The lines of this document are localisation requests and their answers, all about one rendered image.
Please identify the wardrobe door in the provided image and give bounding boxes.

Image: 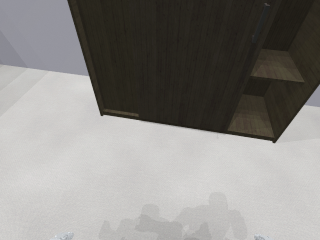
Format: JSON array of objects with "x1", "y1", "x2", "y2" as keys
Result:
[
  {"x1": 128, "y1": 0, "x2": 282, "y2": 132},
  {"x1": 76, "y1": 0, "x2": 139, "y2": 114}
]

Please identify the handle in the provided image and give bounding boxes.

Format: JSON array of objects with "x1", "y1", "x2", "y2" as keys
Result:
[{"x1": 252, "y1": 3, "x2": 270, "y2": 43}]

